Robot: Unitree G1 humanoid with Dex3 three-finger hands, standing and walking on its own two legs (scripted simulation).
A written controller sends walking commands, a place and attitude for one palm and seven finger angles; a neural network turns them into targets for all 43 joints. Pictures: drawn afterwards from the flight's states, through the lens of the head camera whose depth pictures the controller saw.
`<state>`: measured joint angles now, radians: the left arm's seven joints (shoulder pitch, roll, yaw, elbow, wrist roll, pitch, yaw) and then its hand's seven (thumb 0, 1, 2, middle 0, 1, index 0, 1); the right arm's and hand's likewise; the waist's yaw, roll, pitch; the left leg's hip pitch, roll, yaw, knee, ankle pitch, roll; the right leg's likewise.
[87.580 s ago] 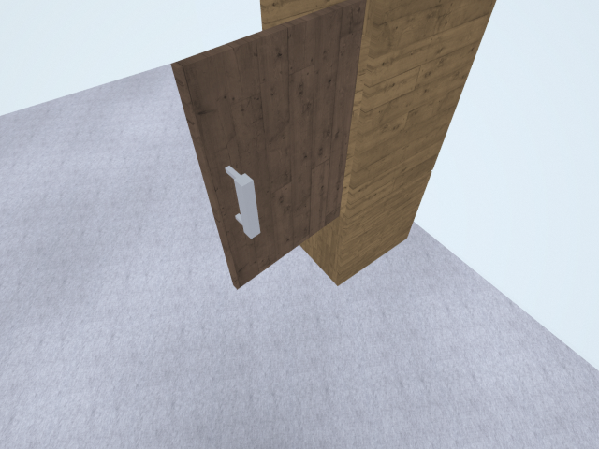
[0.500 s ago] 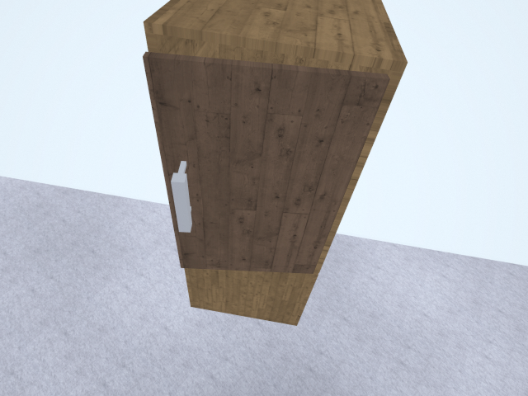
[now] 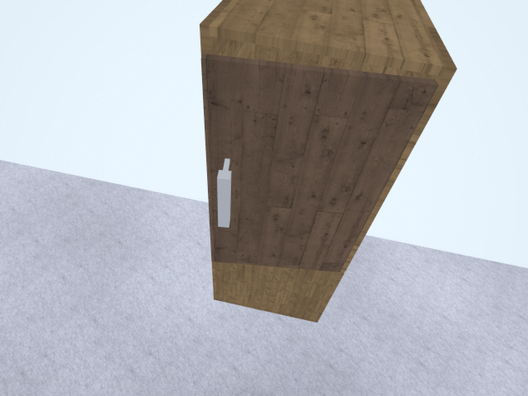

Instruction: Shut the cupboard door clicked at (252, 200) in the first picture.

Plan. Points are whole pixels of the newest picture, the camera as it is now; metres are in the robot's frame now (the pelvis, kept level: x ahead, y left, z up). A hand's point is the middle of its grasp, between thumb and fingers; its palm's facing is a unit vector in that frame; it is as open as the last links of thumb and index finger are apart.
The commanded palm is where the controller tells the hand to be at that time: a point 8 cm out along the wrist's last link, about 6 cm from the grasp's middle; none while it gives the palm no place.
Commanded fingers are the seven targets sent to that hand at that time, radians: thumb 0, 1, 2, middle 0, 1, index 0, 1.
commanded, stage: come to a stop and stand still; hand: left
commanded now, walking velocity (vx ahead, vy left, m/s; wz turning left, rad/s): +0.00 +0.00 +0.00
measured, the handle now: (225, 193) +0.50 +0.12 -0.02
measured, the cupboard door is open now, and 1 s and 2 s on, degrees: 8 8 8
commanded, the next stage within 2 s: none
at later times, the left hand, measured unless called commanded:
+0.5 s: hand out of the picture -0.02 +0.26 -0.18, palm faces +0.00 -0.99 -0.11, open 7.4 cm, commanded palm none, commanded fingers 0.00 0.90 0.90 -0.20 -0.30 -0.20 -0.30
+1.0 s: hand out of the picture +0.00 +0.37 -0.20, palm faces -0.05 -0.99 -0.13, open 7.4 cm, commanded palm none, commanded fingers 0.00 0.90 0.90 -0.20 -0.30 -0.20 -0.30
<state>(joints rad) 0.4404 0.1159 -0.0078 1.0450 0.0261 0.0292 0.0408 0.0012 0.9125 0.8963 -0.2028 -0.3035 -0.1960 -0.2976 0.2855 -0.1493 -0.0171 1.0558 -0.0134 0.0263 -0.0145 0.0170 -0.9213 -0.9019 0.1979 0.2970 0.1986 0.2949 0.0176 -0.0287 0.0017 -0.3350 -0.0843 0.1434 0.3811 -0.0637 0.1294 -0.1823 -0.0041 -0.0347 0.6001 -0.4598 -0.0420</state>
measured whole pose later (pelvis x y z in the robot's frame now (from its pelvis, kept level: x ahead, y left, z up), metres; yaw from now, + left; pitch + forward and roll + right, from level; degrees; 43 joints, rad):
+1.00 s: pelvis -0.09 +0.19 -0.02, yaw -3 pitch -2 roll -4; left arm 0.22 0.23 0.07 0.92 0.04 0.07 -0.01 0.00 0.92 0.90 -0.20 -0.30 -0.19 -0.30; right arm 0.42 -0.10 -0.01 1.08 -0.04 0.05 -0.03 0.01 -0.90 -0.90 0.20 0.30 0.20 0.29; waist -0.02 -0.07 0.03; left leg -0.45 -0.02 -0.01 0.73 -0.26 0.05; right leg -0.61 0.07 0.08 1.43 -0.27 -0.02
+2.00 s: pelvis -0.07 +0.19 +0.01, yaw -2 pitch +0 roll +1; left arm 0.31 0.13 0.00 1.11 0.01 -0.01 0.04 0.01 0.92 0.90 -0.20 -0.30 -0.20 -0.30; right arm 0.27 -0.15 0.02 1.14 -0.01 -0.02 -0.06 0.02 -0.95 -0.90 0.20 0.30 0.20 0.29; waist 0.02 -0.01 0.03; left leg -0.14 -0.04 0.07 0.41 -0.28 0.05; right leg -0.08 -0.02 -0.06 0.42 -0.35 -0.01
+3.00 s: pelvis -0.08 +0.19 +0.01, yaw -2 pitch +0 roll +1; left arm 0.38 0.10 -0.01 1.13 0.01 0.00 0.03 0.00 0.91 0.90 -0.20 -0.30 -0.20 -0.30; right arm 0.32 -0.10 0.02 1.17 -0.01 -0.02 -0.04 0.01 -0.91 -0.90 0.20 0.30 0.20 0.29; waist 0.01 -0.02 0.02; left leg -0.14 -0.04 0.06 0.41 -0.26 0.04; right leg -0.08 -0.02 -0.07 0.44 -0.35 -0.02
